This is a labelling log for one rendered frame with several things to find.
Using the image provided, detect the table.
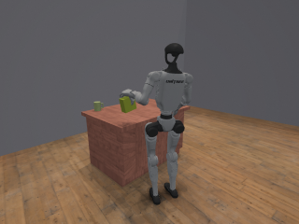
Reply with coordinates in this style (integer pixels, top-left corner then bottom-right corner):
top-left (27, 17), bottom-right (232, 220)
top-left (81, 98), bottom-right (191, 187)

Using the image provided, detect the robot right upper arm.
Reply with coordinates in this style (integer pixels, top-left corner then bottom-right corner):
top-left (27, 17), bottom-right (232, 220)
top-left (181, 72), bottom-right (193, 104)

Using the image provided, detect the right robot hand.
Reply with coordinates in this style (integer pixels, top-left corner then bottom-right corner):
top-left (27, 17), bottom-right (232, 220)
top-left (171, 110), bottom-right (178, 117)

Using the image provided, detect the robot left upper arm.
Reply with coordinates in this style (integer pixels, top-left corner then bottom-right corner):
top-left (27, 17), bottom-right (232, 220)
top-left (138, 71), bottom-right (162, 105)

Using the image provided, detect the robot right forearm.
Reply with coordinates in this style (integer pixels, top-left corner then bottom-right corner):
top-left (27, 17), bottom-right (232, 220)
top-left (176, 102), bottom-right (188, 111)

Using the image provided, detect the robot left forearm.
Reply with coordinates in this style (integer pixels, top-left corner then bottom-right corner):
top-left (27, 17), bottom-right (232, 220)
top-left (128, 91), bottom-right (142, 103)

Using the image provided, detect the left robot hand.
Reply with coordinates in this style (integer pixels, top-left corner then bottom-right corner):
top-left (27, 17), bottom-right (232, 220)
top-left (119, 89), bottom-right (135, 105)

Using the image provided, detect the sponge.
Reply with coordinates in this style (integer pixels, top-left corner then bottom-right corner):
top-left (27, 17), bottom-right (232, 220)
top-left (119, 96), bottom-right (136, 113)

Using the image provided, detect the left robot shin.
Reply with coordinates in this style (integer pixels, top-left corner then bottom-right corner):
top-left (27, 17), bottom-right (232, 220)
top-left (148, 157), bottom-right (158, 196)

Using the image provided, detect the right robot thigh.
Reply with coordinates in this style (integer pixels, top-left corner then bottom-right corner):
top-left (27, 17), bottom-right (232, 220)
top-left (166, 119), bottom-right (185, 162)

